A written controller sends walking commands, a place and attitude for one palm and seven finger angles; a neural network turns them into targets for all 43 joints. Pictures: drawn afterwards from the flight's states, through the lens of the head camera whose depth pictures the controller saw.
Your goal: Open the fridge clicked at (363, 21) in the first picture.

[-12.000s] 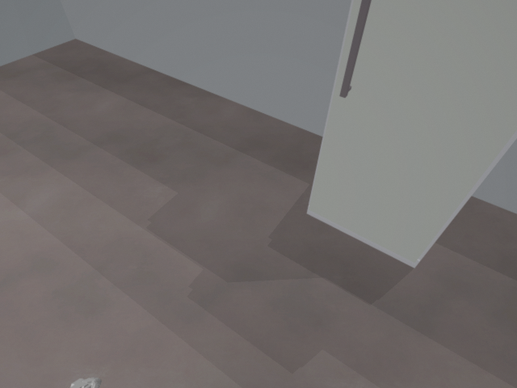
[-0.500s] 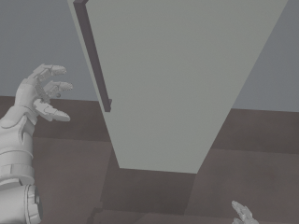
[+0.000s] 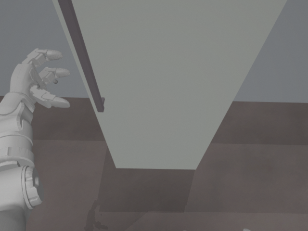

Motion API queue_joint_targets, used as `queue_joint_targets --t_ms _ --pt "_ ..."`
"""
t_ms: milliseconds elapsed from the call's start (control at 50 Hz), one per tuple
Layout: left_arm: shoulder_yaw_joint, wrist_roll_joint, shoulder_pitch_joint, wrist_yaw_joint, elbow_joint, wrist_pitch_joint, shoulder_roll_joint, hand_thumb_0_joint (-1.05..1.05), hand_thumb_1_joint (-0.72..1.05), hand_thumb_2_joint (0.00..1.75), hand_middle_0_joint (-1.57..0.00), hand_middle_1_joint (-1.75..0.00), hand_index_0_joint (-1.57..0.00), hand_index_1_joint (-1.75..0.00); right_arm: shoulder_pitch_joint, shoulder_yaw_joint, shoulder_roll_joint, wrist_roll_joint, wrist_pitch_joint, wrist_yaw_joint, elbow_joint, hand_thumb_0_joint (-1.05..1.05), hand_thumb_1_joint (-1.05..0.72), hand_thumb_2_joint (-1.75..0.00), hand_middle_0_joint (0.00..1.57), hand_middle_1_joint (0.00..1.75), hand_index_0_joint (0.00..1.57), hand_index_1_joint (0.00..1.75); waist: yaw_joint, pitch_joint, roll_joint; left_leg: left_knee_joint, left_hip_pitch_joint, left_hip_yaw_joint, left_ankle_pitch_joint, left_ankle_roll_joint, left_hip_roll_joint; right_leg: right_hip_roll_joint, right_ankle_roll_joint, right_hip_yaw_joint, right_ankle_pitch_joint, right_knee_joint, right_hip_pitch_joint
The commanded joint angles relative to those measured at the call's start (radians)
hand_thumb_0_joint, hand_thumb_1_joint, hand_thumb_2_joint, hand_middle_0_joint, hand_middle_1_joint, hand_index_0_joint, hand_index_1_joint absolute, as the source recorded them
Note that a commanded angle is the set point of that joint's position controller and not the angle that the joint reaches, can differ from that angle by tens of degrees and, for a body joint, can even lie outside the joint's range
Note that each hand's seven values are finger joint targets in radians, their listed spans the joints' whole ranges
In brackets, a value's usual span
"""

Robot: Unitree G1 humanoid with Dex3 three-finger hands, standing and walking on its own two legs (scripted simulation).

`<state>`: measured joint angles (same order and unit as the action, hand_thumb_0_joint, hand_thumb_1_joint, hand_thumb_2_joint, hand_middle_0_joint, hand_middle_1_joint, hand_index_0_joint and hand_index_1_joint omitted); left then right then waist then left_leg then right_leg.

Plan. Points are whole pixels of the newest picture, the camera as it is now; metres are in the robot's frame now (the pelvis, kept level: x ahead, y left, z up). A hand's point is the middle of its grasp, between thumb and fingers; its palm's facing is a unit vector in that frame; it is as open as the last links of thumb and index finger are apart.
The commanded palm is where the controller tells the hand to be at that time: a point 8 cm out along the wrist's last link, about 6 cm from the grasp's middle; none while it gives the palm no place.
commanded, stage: move the hooked fingers beside the handle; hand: left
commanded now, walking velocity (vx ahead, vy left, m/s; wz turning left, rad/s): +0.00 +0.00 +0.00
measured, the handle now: (88, 62) +0.51 +0.18 +0.16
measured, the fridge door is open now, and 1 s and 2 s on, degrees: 0 0 0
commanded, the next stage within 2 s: feel for the door with the fingertips in 0.82 s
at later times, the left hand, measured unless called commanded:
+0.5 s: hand (53, 82) +0.44 +0.25 +0.15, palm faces -0.03 -1.00 +0.00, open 14.0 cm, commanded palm +0.42 +0.30 +0.14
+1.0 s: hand (54, 81) +0.45 +0.25 +0.15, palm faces -0.02 -1.00 +0.00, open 14.0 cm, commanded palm +0.42 +0.29 +0.14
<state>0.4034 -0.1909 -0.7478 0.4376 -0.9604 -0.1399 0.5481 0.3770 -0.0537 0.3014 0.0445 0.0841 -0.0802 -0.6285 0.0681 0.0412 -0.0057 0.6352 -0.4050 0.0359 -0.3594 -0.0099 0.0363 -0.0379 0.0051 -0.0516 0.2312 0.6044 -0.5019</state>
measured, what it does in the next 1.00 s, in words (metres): stands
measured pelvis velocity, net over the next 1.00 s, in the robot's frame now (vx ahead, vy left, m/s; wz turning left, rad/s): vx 0.01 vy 0.00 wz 0.00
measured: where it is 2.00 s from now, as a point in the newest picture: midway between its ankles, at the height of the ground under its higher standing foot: outside the picture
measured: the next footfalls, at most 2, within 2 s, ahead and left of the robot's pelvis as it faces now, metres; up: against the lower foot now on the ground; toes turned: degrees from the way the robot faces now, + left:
none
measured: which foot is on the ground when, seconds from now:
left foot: down 0.00-1.00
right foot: down 0.00-1.00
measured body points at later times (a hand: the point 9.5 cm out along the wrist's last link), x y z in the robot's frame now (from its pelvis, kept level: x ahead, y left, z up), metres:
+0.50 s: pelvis +0.00 +0.01 +0.00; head +0.06 +0.01 +0.44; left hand +0.44 +0.31 +0.15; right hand +0.06 -0.26 -0.11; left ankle -0.03 +0.12 -0.72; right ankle +0.04 -0.13 -0.72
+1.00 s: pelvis +0.01 +0.00 +0.00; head +0.06 +0.01 +0.44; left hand +0.44 +0.31 +0.15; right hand +0.08 -0.26 -0.11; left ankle -0.03 +0.12 -0.72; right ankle +0.04 -0.13 -0.72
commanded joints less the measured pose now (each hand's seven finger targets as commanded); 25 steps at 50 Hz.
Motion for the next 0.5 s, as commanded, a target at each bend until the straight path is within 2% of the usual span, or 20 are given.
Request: queue_joint_targets --t_ms 0,20,60,100,140,160,180,200,220,260,300,320,340,360,400,440,460,480 --pt "0.065 -0.018 -0.482 -0.007 0.157 -0.077 0.327 0.00 -0.50 0.30 -0.30 -1.20 -0.30 -1.20 0.052 0.064 0.162 0.001 0.030 -0.010 0.099 0.00 -0.90 -0.90 0.20 0.30 0.20 0.30 0.011 0.325 -0.036 -0.080 0.003 -0.018 0.268 0.032 -0.031 0.033 -0.023 0.027 -0.266 -0.029 0.257" --pt "0.089 -0.012 -0.470 -0.007 0.127 -0.078 0.356 0.00 -0.50 0.30 -0.30 -1.20 -0.30 -1.20 0.056 0.064 0.166 0.000 0.025 -0.010 0.101 0.00 -0.90 -0.90 0.20 0.30 0.20 0.30 0.001 0.320 -0.027 -0.082 -0.020 -0.020 0.251 0.032 -0.032 0.031 -0.023 0.029 -0.256 -0.025 0.262" --pt "0.088 -0.007 -0.453 0.000 0.134 -0.088 0.359 0.00 -0.50 0.30 -0.30 -1.20 -0.30 -1.20 0.054 0.064 0.165 0.000 0.020 -0.006 0.113 0.00 -0.90 -0.90 0.20 0.30 0.20 0.30 -0.008 0.346 -0.057 -0.077 -0.019 -0.013 0.263 0.032 -0.036 0.030 -0.025 0.033 -0.272 -0.017 0.275" --pt "0.115 -0.011 -0.413 0.008 0.146 -0.101 0.387 0.00 -0.50 0.30 -0.30 -1.20 -0.30 -1.20 0.055 0.066 0.164 -0.001 0.014 -0.002 0.123 0.00 -0.90 -0.90 0.20 0.30 0.20 0.30 -0.022 0.382 -0.073 -0.069 -0.013 -0.010 0.292 0.031 -0.035 0.032 -0.027 0.037 -0.304 -0.006 0.298" --pt "0.073 -0.013 -0.440 0.020 0.123 -0.100 0.349 0.00 -0.50 0.30 -0.30 -1.20 -0.30 -1.20 0.051 0.063 0.164 0.004 0.007 -0.002 0.123 0.00 -0.90 -0.90 0.20 0.30 0.20 0.30 -0.001 0.322 -0.057 -0.073 -0.037 -0.010 0.247 0.031 -0.033 0.033 -0.023 0.034 -0.265 -0.016 0.256" --pt "0.093 -0.014 -0.436 0.024 0.106 -0.099 0.373 0.00 -0.50 0.30 -0.30 -1.20 -0.30 -1.20 0.056 0.065 0.170 0.003 0.005 -0.003 0.124 0.00 -0.90 -0.90 0.20 0.30 0.20 0.30 -0.003 0.321 -0.037 -0.072 -0.044 -0.013 0.232 0.033 -0.032 0.033 -0.023 0.034 -0.246 -0.017 0.251" --pt "0.074 -0.022 -0.456 0.029 0.109 -0.102 0.357 0.00 -0.50 0.30 -0.30 -1.20 -0.30 -1.20 0.058 0.066 0.170 0.005 0.001 -0.005 0.122 0.00 -0.90 -0.90 0.20 0.30 0.20 0.30 0.011 0.317 -0.033 -0.069 -0.039 -0.009 0.240 0.035 -0.031 0.033 -0.023 0.033 -0.253 -0.017 0.250" --pt "0.094 -0.022 -0.472 0.035 0.139 -0.109 0.380 0.00 -0.50 0.30 -0.30 -1.20 -0.30 -1.20 0.057 0.068 0.170 0.003 0.002 -0.005 0.124 0.00 -0.90 -0.90 0.20 0.30 0.20 0.30 0.001 0.342 -0.067 -0.068 -0.028 -0.015 0.244 0.032 -0.032 0.034 -0.024 0.034 -0.253 -0.013 0.249" --pt "0.086 -0.021 -0.474 0.040 0.142 -0.109 0.374 0.00 -0.50 0.30 -0.30 -1.20 -0.30 -1.20 0.058 0.065 0.170 0.002 0.001 -0.006 0.127 0.00 -0.90 -0.90 0.20 0.30 0.20 0.30 0.001 0.362 -0.086 -0.064 -0.016 -0.014 0.245 0.032 -0.033 0.036 -0.026 0.035 -0.250 -0.009 0.244" --pt "0.062 -0.023 -0.487 0.046 0.156 -0.112 0.346 0.00 -0.50 0.30 -0.30 -1.20 -0.30 -1.20 0.061 0.067 0.166 0.002 0.001 -0.007 0.123 0.00 -0.90 -0.90 0.20 0.30 0.20 0.30 0.012 0.366 -0.079 -0.061 -0.003 -0.021 0.253 0.031 -0.032 0.039 -0.025 0.029 -0.250 -0.010 0.227" --pt "0.054 -0.033 -0.520 0.047 0.171 -0.112 0.336 0.00 -0.50 0.30 -0.30 -1.20 -0.30 -1.20 0.063 0.066 0.164 0.000 0.001 -0.009 0.114 0.00 -0.90 -0.90 0.20 0.30 0.20 0.30 0.020 0.371 -0.104 -0.056 0.016 -0.020 0.260 0.031 -0.030 0.039 -0.026 0.031 -0.252 -0.013 0.215" --pt "0.065 -0.033 -0.522 0.044 0.158 -0.108 0.348 0.00 -0.50 0.30 -0.30 -1.20 -0.30 -1.20 0.069 0.067 0.167 0.000 0.001 -0.010 0.109 0.00 -0.90 -0.90 0.20 0.30 0.20 0.30 0.022 0.365 -0.075 -0.057 0.010 -0.026 0.255 0.031 -0.029 0.040 -0.025 0.025 -0.244 -0.012 0.209" --pt "0.047 -0.035 -0.509 0.048 0.144 -0.103 0.320 0.00 -0.50 0.30 -0.30 -1.20 -0.30 -1.20 0.067 0.066 0.164 -0.001 0.001 -0.009 0.107 0.00 -0.90 -0.90 0.20 0.30 0.20 0.30 0.022 0.362 -0.091 -0.056 0.010 -0.023 0.258 0.030 -0.030 0.040 -0.026 0.026 -0.249 -0.012 0.207" --pt "0.052 -0.032 -0.491 0.046 0.141 -0.099 0.329 0.00 -0.50 0.30 -0.30 -1.20 -0.30 -1.20 0.067 0.066 0.166 0.001 0.001 -0.008 0.109 0.00 -0.90 -0.90 0.20 0.30 0.20 0.30 0.013 0.351 -0.082 -0.058 -0.001 -0.027 0.255 0.028 -0.030 0.039 -0.028 0.023 -0.242 -0.012 0.207" --pt "0.041 -0.033 -0.493 0.040 0.187 -0.101 0.312 0.00 -0.50 0.30 -0.30 -1.20 -0.30 -1.20 0.064 0.067 0.161 -0.001 0.003 -0.006 0.114 0.00 -0.90 -0.90 0.20 0.30 0.20 0.30 0.009 0.387 -0.114 -0.057 0.034 -0.029 0.294 0.025 -0.030 0.041 -0.030 0.019 -0.262 -0.005 0.209" --pt "0.019 -0.033 -0.493 0.029 0.177 -0.090 0.279 0.00 -0.50 0.30 -0.30 -1.20 -0.30 -1.20 0.062 0.064 0.158 -0.002 0.002 -0.004 0.113 0.00 -0.90 -0.90 0.20 0.30 0.20 0.30 0.019 0.357 -0.089 -0.059 0.027 -0.031 0.288 0.026 -0.027 0.041 -0.028 0.015 -0.256 -0.010 0.193" --pt "0.038 -0.033 -0.468 0.024 0.160 -0.083 0.295 0.00 -0.50 0.30 -0.30 -1.20 -0.30 -1.20 0.064 0.066 0.161 -0.001 0.001 -0.003 0.113 0.00 -0.90 -0.90 0.20 0.30 0.20 0.30 0.011 0.347 -0.066 -0.060 0.014 -0.030 0.272 0.026 -0.026 0.041 -0.028 0.013 -0.243 -0.012 0.193" --pt "0.038 -0.035 -0.471 0.019 0.156 -0.084 0.301 0.00 -0.50 0.30 -0.30 -1.20 -0.30 -1.20 0.065 0.065 0.164 0.000 -0.001 -0.005 0.114 0.00 -0.90 -0.90 0.20 0.30 0.20 0.30 0.015 0.340 -0.067 -0.061 0.008 -0.029 0.270 0.027 -0.027 0.041 -0.030 0.013 -0.236 -0.012 0.193"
